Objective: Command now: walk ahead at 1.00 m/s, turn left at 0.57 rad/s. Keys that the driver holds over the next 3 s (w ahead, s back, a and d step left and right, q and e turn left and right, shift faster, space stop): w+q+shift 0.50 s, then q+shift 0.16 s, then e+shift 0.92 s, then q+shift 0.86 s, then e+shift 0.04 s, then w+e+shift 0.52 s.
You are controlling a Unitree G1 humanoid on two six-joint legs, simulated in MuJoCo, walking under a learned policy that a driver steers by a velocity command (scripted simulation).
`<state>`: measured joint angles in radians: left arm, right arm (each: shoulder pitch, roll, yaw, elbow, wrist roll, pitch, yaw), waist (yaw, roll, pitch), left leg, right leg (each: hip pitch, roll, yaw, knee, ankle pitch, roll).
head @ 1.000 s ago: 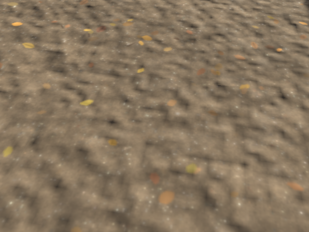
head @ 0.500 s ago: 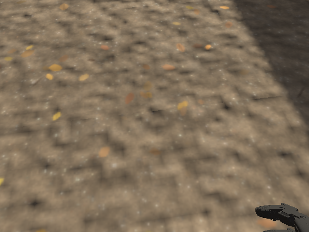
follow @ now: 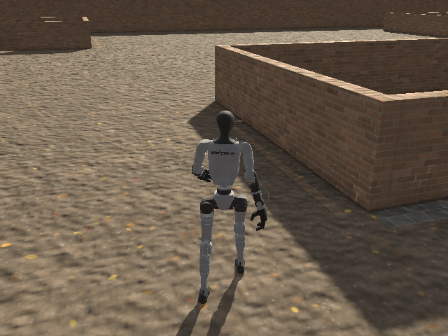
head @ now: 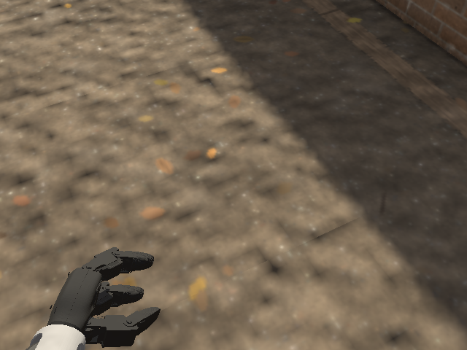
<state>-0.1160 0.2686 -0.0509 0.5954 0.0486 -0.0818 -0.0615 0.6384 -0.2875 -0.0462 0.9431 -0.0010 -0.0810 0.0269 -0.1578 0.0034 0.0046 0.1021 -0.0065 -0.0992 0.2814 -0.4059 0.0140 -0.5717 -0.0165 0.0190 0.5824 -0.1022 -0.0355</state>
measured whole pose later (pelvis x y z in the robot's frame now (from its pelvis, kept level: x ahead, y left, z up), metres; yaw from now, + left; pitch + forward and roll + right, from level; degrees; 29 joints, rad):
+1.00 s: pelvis +0.77 +0.17 -0.01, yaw +34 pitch +0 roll +0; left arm 0.18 0.27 0.04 0.66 0.00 -0.05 -0.02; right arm 0.17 -0.28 -0.03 0.70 -0.02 0.00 -0.03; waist 0.01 -0.01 0.09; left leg -0.48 -0.10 -0.12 1.31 -0.43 -0.04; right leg -0.44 0.16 0.10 0.45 0.00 -0.07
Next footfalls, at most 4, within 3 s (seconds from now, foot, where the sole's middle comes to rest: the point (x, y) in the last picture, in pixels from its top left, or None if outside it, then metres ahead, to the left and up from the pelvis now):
0.02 right None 0.20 -0.13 -0.76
0.46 left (167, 322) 0.58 0.14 -0.76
0.84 right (133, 220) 0.95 0.23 -0.76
1.30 left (83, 248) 0.87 0.39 -0.76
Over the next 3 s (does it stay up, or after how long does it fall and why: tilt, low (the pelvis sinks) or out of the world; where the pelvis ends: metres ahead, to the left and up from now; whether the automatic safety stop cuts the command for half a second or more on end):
stays up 1.06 0.32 0.01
